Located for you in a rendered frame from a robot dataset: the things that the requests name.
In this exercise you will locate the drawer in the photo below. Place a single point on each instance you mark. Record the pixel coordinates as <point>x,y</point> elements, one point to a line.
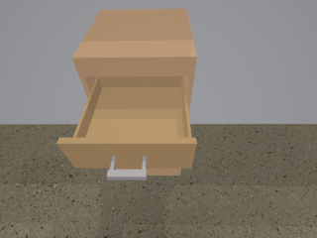
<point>130,117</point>

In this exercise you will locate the handle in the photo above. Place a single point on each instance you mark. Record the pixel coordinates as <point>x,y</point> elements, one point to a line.
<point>113,174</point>

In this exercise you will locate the cabinet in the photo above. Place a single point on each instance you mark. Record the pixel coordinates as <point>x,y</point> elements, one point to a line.
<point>138,42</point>

